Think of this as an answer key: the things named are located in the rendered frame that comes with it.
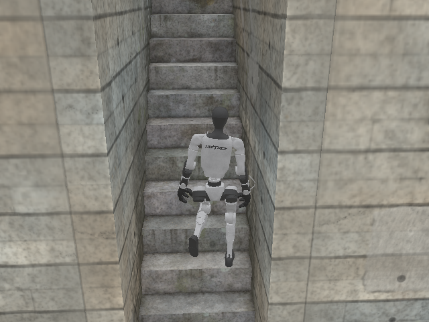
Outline stairs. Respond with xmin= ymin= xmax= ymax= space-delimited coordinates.
xmin=139 ymin=0 xmax=255 ymax=322

